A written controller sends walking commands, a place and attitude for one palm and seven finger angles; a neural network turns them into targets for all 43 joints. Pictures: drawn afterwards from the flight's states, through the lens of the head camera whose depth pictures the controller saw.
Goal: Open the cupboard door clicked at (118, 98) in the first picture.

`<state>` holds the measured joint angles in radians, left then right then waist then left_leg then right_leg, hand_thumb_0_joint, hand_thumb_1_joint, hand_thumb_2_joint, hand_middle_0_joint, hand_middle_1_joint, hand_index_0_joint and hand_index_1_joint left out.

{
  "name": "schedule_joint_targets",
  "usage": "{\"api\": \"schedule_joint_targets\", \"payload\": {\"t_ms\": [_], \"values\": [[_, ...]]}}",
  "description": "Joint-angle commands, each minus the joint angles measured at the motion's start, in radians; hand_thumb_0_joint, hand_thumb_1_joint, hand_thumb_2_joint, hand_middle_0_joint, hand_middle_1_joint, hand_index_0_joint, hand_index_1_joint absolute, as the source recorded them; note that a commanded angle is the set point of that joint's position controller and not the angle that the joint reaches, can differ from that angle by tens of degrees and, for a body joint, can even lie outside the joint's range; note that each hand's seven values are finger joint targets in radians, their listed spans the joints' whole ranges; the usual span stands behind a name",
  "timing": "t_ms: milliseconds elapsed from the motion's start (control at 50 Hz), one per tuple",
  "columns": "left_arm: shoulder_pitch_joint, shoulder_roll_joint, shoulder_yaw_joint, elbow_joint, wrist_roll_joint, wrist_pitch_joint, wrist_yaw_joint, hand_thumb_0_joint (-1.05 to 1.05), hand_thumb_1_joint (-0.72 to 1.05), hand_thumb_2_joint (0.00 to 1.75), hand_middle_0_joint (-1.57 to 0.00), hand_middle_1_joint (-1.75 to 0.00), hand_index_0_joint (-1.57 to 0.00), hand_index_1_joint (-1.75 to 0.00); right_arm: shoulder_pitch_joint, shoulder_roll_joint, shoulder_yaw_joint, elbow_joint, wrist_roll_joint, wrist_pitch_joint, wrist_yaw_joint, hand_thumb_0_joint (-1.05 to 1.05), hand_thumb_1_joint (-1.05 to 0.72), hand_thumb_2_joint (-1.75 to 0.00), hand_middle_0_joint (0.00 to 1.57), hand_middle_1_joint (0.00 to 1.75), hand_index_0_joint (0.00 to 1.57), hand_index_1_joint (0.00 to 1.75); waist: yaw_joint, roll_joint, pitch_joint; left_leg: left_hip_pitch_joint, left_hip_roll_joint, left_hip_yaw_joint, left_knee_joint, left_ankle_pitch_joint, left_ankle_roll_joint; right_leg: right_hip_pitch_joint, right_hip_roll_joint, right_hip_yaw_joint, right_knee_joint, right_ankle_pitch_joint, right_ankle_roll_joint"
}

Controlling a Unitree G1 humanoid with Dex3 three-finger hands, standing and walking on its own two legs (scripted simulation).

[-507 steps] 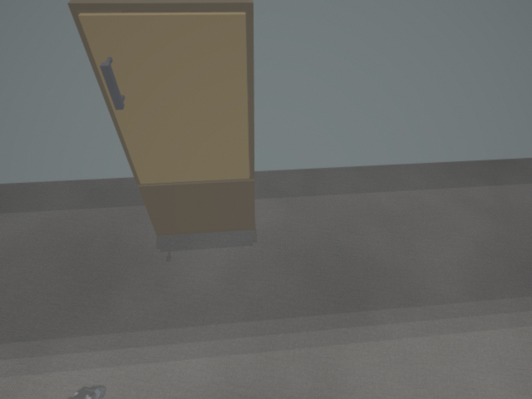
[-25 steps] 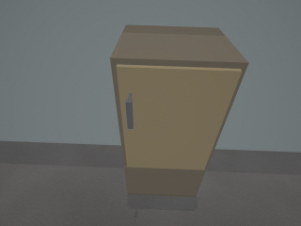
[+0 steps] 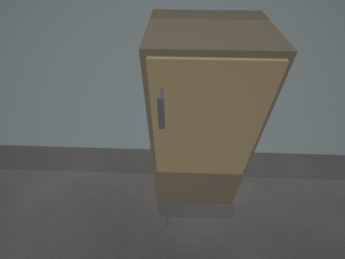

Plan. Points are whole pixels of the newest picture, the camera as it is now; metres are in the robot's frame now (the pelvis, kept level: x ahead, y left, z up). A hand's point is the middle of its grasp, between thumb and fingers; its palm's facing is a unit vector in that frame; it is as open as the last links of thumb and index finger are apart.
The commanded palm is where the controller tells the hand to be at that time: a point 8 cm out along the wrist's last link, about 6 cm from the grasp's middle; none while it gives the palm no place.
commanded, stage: come to a stop and stand still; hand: left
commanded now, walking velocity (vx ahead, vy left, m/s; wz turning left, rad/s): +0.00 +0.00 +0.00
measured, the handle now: (161, 109) +0.58 +0.07 +0.02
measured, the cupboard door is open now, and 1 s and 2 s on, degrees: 0 0 0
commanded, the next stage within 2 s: look again from close up in 0.42 s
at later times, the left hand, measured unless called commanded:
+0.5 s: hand out of the picture -0.01 +0.17 -0.17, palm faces +0.02 -0.99 -0.16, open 7.3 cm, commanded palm none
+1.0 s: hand out of the picture +0.02 +0.13 -0.17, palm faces +0.00 -0.99 -0.15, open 7.3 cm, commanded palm none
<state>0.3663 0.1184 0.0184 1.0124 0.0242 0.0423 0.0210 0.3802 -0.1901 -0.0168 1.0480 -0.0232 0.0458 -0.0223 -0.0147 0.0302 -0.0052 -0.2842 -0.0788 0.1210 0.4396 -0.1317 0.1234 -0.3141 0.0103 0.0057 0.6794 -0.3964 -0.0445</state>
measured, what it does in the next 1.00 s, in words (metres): stands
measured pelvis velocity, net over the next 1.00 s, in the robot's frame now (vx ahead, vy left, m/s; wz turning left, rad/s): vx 0.03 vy -0.02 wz -0.02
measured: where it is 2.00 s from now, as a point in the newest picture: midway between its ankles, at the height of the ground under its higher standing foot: outside the picture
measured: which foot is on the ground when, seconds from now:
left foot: down 0.00-1.00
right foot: down 0.00-1.00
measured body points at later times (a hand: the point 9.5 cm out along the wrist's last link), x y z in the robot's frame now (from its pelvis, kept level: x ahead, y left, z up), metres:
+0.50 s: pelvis -0.01 +0.01 +0.01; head -0.01 +0.02 +0.46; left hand -0.01 +0.22 -0.16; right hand -0.04 -0.21 -0.15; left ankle +0.04 +0.07 -0.73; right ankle +0.00 -0.11 -0.73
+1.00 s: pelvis +0.03 -0.02 +0.01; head +0.04 -0.02 +0.46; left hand +0.02 +0.18 -0.15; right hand +0.04 -0.24 -0.15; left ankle +0.04 +0.07 -0.73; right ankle +0.00 -0.11 -0.73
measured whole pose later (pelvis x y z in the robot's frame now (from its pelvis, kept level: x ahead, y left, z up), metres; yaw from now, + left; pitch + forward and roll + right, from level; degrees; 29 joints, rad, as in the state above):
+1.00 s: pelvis +0.03 -0.02 +0.01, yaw -1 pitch +0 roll +1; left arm 0.32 0.12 -0.03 1.12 0.01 -0.02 0.03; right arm 0.27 -0.16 0.02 1.12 -0.01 -0.03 -0.04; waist 0.00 -0.01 0.01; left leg -0.19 -0.05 0.04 0.38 -0.19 0.05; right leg -0.15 0.04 -0.01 0.42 -0.26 -0.05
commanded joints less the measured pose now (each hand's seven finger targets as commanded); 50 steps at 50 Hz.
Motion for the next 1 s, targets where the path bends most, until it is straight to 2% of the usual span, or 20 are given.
{"api": "schedule_joint_targets", "payload": {"t_ms": [0, 40, 60, 80, 100, 120, 140, 160, 200, 220, 260, 300, 340, 380, 440, 560, 640, 700, 780, 980], "values": [[0.177, 0.057, 0.021, 0.014, 0.003, -0.008, 0.012, 0.0, 0.9, 0.9, -0.2, -0.3, -0.2, -0.3, -0.101, -0.119, -0.023, -0.088, 0.0, -0.033, -0.004, 0.0, -0.9, -0.9, 0.2, 0.3, 0.2, 0.3, 0.069, 0.015, 0.125, -0.2, 0.262, -0.351, -0.367, -0.541, -0.033, 0.121, 0.007, -0.039, -0.078, -0.026, -0.015], [0.194, 0.058, 0.018, 0.026, 0.004, -0.023, 0.015, 0.0, 0.9, 0.9, -0.2, -0.3, -0.2, -0.3, -0.072, -0.098, -0.02, -0.065, 0.003, -0.032, -0.002, 0.0, -0.9, -0.9, 0.2, 0.3, 0.2, 0.3, 0.058, -0.018, 0.129, -0.158, 0.212, -0.303, -0.316, -0.469, -0.065, 0.157, -0.009, 0.009, -0.27, 0.0, -0.031], [0.188, 0.067, 0.016, 0.027, 0.003, -0.032, 0.018, 0.0, 0.9, 0.9, -0.2, -0.3, -0.2, -0.3, -0.055, -0.074, -0.018, -0.059, 0.007, -0.032, -0.002, 0.0, -0.9, -0.9, 0.2, 0.3, 0.2, 0.3, 0.041, -0.052, 0.123, -0.12, 0.173, -0.269, -0.269, -0.397, -0.093, 0.127, -0.049, 0.095, -0.342, -0.053, -0.054], [0.178, 0.084, 0.015, 0.026, 0.004, -0.038, 0.02, 0.0, 0.9, 0.9, -0.2, -0.3, -0.2, -0.3, -0.046, -0.056, -0.015, -0.054, 0.01, -0.031, -0.001, 0.0, -0.9, -0.9, 0.2, 0.3, 0.2, 0.3, 0.023, -0.097, 0.119, -0.06, 0.123, -0.216, -0.186, -0.319, -0.117, 0.041, -0.115, 0.19, -0.403, -0.147, -0.086], [0.122, 0.092, 0.014, 0.025, 0.001, -0.048, 0.019, 0.0, 0.9, 0.9, -0.2, -0.3, -0.2, -0.3, -0.025, -0.042, -0.013, -0.045, 0.009, -0.027, -0.001, 0.0, -0.9, -0.9, 0.2, 0.3, 0.2, 0.3, -0.012, -0.158, 0.112, 0.061, 0.089, -0.159, -0.044, -0.211, -0.121, -0.11, -0.172, 0.253, -0.476, -0.267, -0.113], [0.035, 0.098, 0.014, 0.004, -0.005, -0.056, 0.024, 0.0, 0.9, 0.9, -0.2, -0.3, -0.2, -0.3, 0.006, -0.025, -0.015, -0.03, 0.006, -0.024, -0.001, 0.0, -0.9, -0.9, 0.2, 0.3, 0.2, 0.3, -0.045, -0.228, 0.114, 0.16, 0.083, -0.14, 0.115, -0.127, -0.116, -0.231, -0.211, 0.279, -0.546, -0.315, -0.13], [-0.032, 0.096, 0.015, -0.014, -0.007, -0.06, 0.03, 0.0, 0.9, 0.9, -0.2, -0.3, -0.2, -0.3, 0.035, -0.021, -0.017, -0.023, 0.006, -0.02, -0.002, 0.0, -0.9, -0.9, 0.2, 0.3, 0.2, 0.3, -0.069, -0.215, 0.114, 0.198, 0.084, -0.15, 0.187, -0.108, -0.114, -0.284, -0.218, 0.278, -0.562, -0.293, -0.136], [-0.072, 0.095, 0.015, -0.028, -0.009, -0.064, 0.032, 0.0, 0.9, 0.9, -0.2, -0.3, -0.2, -0.3, 0.051, -0.013, -0.013, -0.012, 0.007, -0.022, 0.0, 0.0, -0.9, -0.9, 0.2, 0.3, 0.2, 0.3, -0.078, -0.179, 0.109, 0.19, 0.09, -0.155, 0.197, -0.092, -0.108, -0.273, -0.204, 0.245, -0.543, -0.236, -0.124], [-0.066, 0.086, 0.007, -0.022, -0.01, -0.069, 0.026, 0.0, 0.9, 0.9, -0.2, -0.3, -0.2, -0.3, 0.059, 0.002, -0.006, -0.006, 0.01, -0.035, 0.0, 0.0, -0.9, -0.9, 0.2, 0.3, 0.2, 0.3, -0.072, -0.105, 0.111, 0.189, 0.104, -0.161, 0.12, -0.104, -0.103, -0.255, -0.163, 0.186, -0.475, -0.187, -0.088], [-0.04, 0.086, 0.003, -0.016, -0.01, -0.068, 0.02, 0.0, 0.9, 0.9, -0.2, -0.3, -0.2, -0.3, 0.056, -0.003, 0.0, -0.007, 0.011, -0.045, -0.001, 0.0, -0.9, -0.9, 0.2, 0.3, 0.2, 0.3, -0.057, -0.046, 0.121, 0.153, 0.117, -0.188, 0.02, -0.138, -0.095, -0.217, -0.132, 0.168, -0.422, -0.164, -0.063], [0.011, 0.076, 0.002, -0.001, -0.007, -0.069, 0.013, 0.0, 0.9, 0.9, -0.2, -0.3, -0.2, -0.3, 0.014, -0.025, 0.003, -0.013, 0.009, -0.062, -0.011, 0.0, -0.9, -0.9, 0.2, 0.3, 0.2, 0.3, -0.008, 0.046, 0.173, -0.01, 0.166, -0.258, -0.113, -0.228, -0.078, -0.074, -0.072, 0.141, -0.365, -0.037, -0.031], [0.048, 0.082, 0.004, 0.026, -0.005, -0.051, 0.01, 0.0, 0.9, 0.9, -0.2, -0.3, -0.2, -0.3, -0.018, -0.049, 0.002, -0.011, 0.004, -0.068, -0.013, 0.0, -0.9, -0.9, 0.2, 0.3, 0.2, 0.3, 0.021, 0.102, 0.137, -0.094, 0.208, -0.369, -0.257, -0.414, -0.059, 0.041, -0.048, 0.077, -0.255, 0.039, -0.023], [0.081, 0.077, 0.003, 0.037, 0.003, -0.046, 0.01, 0.0, 0.9, 0.9, -0.2, -0.3, -0.2, -0.3, -0.042, -0.075, -0.004, -0.023, 0.008, -0.071, -0.017, 0.0, -0.9, -0.9, 0.2, 0.3, 0.2, 0.3, 0.043, 0.057, 0.115, -0.117, 0.234, -0.408, -0.299, -0.458, -0.041, 0.094, -0.038, 0.042, -0.211, 0.077, -0.012], [0.084, 0.069, 0.002, 0.042, 0.003, -0.045, 0.009, 0.0, 0.9, 0.9, -0.2, -0.3, -0.2, -0.3, -0.05, -0.075, -0.006, -0.023, 0.009, -0.07, -0.017, 0.0, -0.9, -0.9, 0.2, 0.3, 0.2, 0.3, 0.046, 0.009, 0.101, -0.111, 0.231, -0.392, -0.295, -0.448, -0.039, 0.105, -0.044, 0.041, -0.219, 0.085, -0.01], [0.073, 0.07, 0.0, 0.044, 0.0, -0.049, 0.008, 0.0, 0.9, 0.9, -0.2, -0.3, -0.2, -0.3, -0.043, -0.066, -0.005, -0.013, 0.009, -0.071, -0.016, 0.0, -0.9, -0.9, 0.2, 0.3, 0.2, 0.3, 0.039, 0.027, 0.068, -0.057, 0.216, -0.37, -0.285, -0.395, -0.051, 0.101, -0.054, 0.048, -0.24, 0.1, -0.013], [0.053, 0.075, -0.006, 0.045, -0.003, -0.056, 0.009, 0.0, 0.9, 0.9, -0.2, -0.3, -0.2, -0.3, -0.031, -0.056, -0.001, 0.0, 0.009, -0.068, -0.013, 0.0, -0.9, -0.9, 0.2, 0.3, 0.2, 0.3, 0.023, -0.033, 0.096, -0.043, 0.199, -0.341, -0.259, -0.329, -0.061, 0.09, -0.076, 0.07, -0.288, 0.12, -0.013], [0.048, 0.081, -0.012, 0.051, -0.005, -0.065, 0.011, 0.0, 0.9, 0.9, -0.2, -0.3, -0.2, -0.3, -0.029, -0.055, 0.004, 0.009, 0.011, -0.074, -0.011, 0.0, -0.9, -0.9, 0.2, 0.3, 0.2, 0.3, 0.015, -0.018, 0.069, 0.014, 0.189, -0.308, -0.225, -0.233, -0.066, 0.084, -0.09, 0.088, -0.309, 0.157, -0.016], [0.034, 0.084, -0.018, 0.055, -0.007, -0.072, 0.012, 0.0, 0.9, 0.9, -0.2, -0.3, -0.2, -0.3, -0.029, -0.05, 0.012, 0.018, 0.014, -0.08, -0.012, 0.0, -0.9, -0.9, 0.2, 0.3, 0.2, 0.3, 0.007, -0.055, 0.06, 0.045, 0.178, -0.274, -0.187, -0.134, -0.07, 0.086, -0.103, 0.103, -0.33, 0.188, -0.016], [0.026, 0.091, -0.024, 0.062, -0.011, -0.079, 0.015, 0.0, 0.9, 0.9, -0.2, -0.3, -0.2, -0.3, -0.029, -0.046, 0.02, 0.029, 0.016, -0.088, -0.013, 0.0, -0.9, -0.9, 0.2, 0.3, 0.2, 0.3, 0.002, -0.062, 0.038, 0.095, 0.171, -0.235, -0.136, 0.014, -0.074, 0.093, -0.114, 0.112, -0.339, 0.244, -0.015], [0.029, 0.098, -0.028, 0.076, -0.015, -0.08, 0.018, 0.0, 0.9, 0.9, -0.2, -0.3, -0.2, -0.3, -0.052, -0.046, 0.031, 0.05, 0.016, -0.092, -0.019, 0.0, -0.9, -0.9, 0.2, 0.3, 0.2, 0.3, 0.013, -0.035, 0.049, 0.105, 0.169, -0.205, -0.103, 0.104, -0.079, 0.135, -0.119, 0.118, -0.34, 0.343, -0.016]]}}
